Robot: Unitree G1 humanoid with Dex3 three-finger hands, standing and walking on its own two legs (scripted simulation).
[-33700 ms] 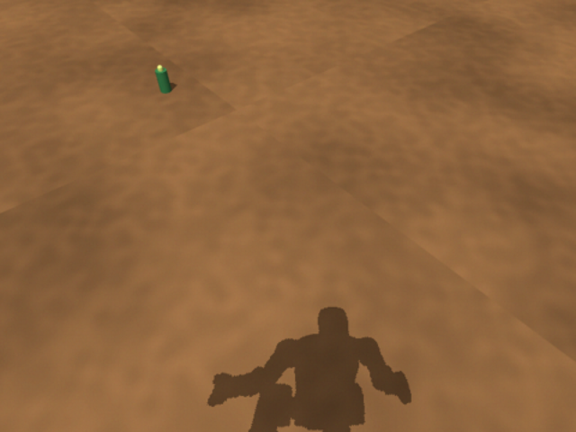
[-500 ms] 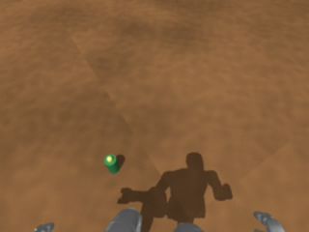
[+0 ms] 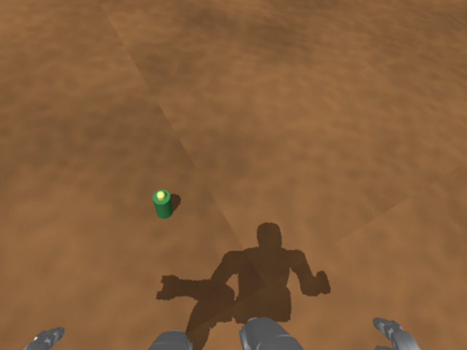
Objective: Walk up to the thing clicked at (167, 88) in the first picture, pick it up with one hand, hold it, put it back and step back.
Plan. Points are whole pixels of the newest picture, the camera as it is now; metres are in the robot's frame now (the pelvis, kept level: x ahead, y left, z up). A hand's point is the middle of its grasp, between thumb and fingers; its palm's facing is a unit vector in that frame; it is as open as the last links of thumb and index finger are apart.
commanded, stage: step back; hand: left
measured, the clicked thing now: (162, 202) +0.69 +0.24 -0.68
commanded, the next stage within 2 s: stand in 1.98 s
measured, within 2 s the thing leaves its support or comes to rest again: neither
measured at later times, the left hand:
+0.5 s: hand out of the picture -0.04 +0.23 -0.14, palm faces +0.05 -0.90 -0.43, open 7.4 cm
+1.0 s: hand out of the picture -0.29 +0.20 -0.15, palm faces +0.02 -0.92 -0.40, open 7.4 cm
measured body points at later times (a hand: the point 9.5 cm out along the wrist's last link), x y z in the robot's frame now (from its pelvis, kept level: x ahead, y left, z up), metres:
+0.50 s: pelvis -0.17 -0.04 -0.01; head -0.10 -0.04 +0.43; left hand -0.05 +0.28 -0.11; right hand -0.09 -0.36 -0.14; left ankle -0.21 +0.08 -0.72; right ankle -0.08 -0.15 -0.73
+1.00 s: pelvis -0.32 -0.07 -0.01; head -0.31 -0.08 +0.44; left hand -0.30 +0.25 -0.12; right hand -0.19 -0.38 -0.12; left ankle -0.25 +0.07 -0.70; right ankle -0.34 -0.20 -0.73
